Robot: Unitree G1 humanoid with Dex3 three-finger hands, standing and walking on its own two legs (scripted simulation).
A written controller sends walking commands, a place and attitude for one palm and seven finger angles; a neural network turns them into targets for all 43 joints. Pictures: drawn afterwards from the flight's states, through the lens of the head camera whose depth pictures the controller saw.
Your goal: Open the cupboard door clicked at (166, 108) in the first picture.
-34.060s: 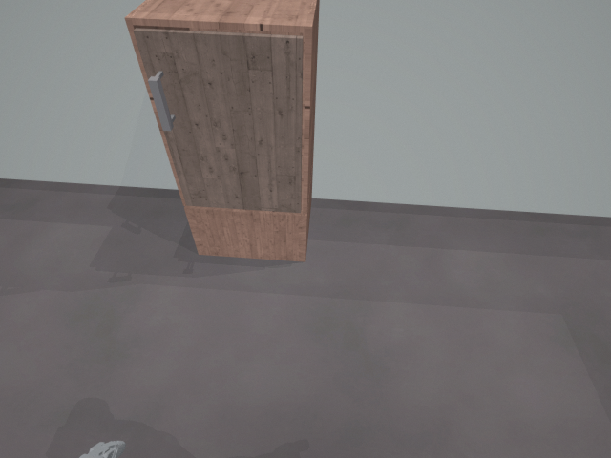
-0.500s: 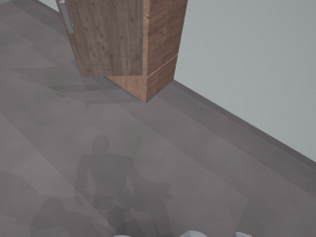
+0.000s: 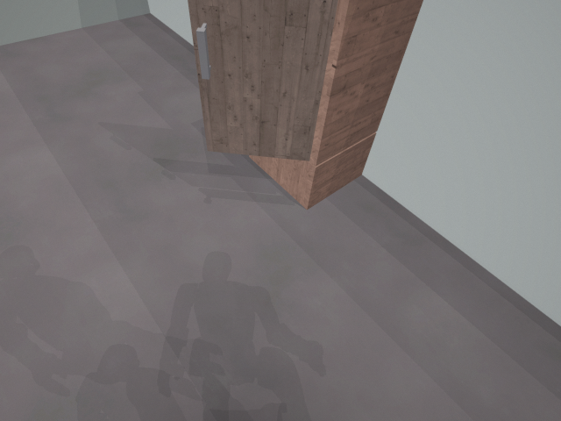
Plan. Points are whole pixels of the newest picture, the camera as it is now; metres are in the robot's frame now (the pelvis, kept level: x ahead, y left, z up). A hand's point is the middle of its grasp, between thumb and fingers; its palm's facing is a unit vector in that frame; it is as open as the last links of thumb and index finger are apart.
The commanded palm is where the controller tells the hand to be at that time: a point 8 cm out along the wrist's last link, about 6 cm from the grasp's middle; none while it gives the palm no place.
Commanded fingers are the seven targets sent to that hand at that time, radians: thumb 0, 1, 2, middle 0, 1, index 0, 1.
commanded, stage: take the last steps up to it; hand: left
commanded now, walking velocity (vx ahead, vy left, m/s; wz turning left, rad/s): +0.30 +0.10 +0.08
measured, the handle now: (205, 51) +1.07 +0.33 -0.03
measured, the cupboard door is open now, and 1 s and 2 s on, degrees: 46 46 46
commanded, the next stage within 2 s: come to a stop and stand still in 1.24 s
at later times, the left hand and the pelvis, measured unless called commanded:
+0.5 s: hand (187, 337) +0.27 +0.19 -0.16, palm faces +0.01 -0.98 -0.20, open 7.3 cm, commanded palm none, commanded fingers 0.00 0.90 0.90 -0.20 -0.30 -0.20 -0.30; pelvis +0.15 +0.01 -0.01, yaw +1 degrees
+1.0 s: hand (158, 305) +0.33 +0.26 -0.18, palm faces +0.06 -0.99 -0.16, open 7.3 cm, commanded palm none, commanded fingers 0.00 0.90 0.90 -0.20 -0.30 -0.20 -0.30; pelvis +0.33 +0.08 +0.00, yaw -1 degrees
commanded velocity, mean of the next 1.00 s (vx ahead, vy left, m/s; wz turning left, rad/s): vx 0.30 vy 0.06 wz -0.01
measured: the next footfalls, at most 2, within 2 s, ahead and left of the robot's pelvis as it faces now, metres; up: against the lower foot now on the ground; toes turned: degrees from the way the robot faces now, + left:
left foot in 0.02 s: +0.07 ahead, +0.12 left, +0.00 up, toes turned +5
right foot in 0.42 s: +0.23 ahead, -0.09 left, +0.00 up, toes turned -7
